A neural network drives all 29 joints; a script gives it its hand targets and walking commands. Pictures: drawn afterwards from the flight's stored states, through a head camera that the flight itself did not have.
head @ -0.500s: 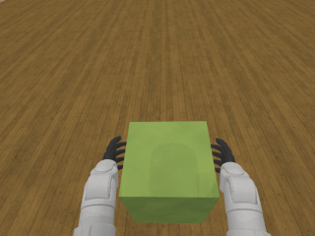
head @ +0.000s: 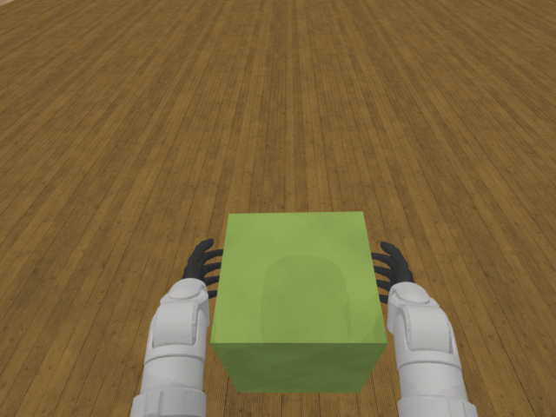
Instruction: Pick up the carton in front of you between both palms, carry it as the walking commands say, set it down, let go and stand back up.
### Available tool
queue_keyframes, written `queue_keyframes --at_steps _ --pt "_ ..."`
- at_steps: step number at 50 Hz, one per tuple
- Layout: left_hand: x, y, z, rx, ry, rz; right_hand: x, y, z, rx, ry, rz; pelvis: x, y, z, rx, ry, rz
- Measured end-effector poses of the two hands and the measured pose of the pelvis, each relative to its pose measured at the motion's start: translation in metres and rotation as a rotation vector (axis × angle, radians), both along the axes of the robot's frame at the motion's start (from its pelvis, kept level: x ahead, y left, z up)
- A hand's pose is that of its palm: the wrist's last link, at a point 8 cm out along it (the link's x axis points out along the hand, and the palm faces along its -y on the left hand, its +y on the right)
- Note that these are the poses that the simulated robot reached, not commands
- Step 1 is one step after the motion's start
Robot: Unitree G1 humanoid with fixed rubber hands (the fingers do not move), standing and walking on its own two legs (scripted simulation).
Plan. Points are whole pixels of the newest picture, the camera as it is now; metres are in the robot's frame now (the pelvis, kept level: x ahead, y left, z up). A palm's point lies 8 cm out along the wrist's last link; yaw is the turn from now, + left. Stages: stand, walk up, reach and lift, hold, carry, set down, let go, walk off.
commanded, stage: carry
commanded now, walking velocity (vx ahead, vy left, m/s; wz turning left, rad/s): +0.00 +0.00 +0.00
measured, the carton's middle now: (296, 307) +0.32 +0.00 -0.03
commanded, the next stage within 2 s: none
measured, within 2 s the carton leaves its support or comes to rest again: neither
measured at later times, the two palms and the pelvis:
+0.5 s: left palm (184, 293) +0.29 +0.17 +0.04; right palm (390, 297) +0.29 -0.13 +0.04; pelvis -0.01 +0.02 +0.00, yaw +0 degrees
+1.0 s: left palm (167, 291) +0.30 +0.19 +0.04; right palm (370, 291) +0.30 -0.10 +0.05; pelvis +0.00 +0.04 +0.00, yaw +0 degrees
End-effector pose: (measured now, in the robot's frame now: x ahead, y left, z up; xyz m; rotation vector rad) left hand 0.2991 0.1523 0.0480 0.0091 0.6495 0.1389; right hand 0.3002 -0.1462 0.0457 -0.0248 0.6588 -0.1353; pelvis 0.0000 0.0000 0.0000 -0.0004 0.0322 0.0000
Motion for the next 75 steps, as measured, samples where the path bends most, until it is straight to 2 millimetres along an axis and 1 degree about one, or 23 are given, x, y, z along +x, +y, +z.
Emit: queue_keyframes --at_steps 11,18,30,36,46,59,69,75 --pt "-0.007 0.005 -0.008 -0.023 0.011 -0.002 -0.007 0.005 -0.001 -0.021 0.011 -0.002 -0.008 0.005 0.0 -0.003 0.004 0.0" --pt "-0.01 0.01 -0.007 -0.008 0.008 -0.003 -0.01 0.01 -0.004 -0.013 0.009 0.002 -0.009 0.011 0.0 -0.005 0.007 -0.003" --pt "-0.005 0.019 -0.007 -0.021 0.007 -0.008 -0.006 0.019 0.0 -0.024 0.008 -0.006 -0.005 0.021 0.0 -0.011 0.015 -0.001" --pt "-0.003 0.026 -0.008 -0.014 0.01 -0.007 -0.005 0.026 -0.003 -0.024 0.011 0.0 -0.003 0.027 0.0 -0.015 0.016 0.0" --pt "-0.001 0.038 -0.008 -0.023 -0.008 -0.003 0.001 0.039 0.002 -0.03 -0.007 0.002 0.0 0.038 -0.001 -0.016 0.01 -0.004" --pt "0.002 0.048 -0.007 -0.011 0.006 -0.009 0.0 0.048 -0.003 -0.023 0.007 0.0 0.002 0.049 -0.001 -0.02 0.009 -0.006" --pt "0.002 0.051 -0.008 -0.032 -0.007 -0.012 0.0 0.051 0.003 -0.036 -0.008 -0.007 0.0 0.053 -0.002 -0.019 0.004 -0.003" --pt "-0.004 0.054 -0.011 -0.014 0.013 -0.011 -0.005 0.054 -0.003 -0.026 0.014 -0.004 -0.003 0.055 -0.002 -0.017 -0.002 -0.008"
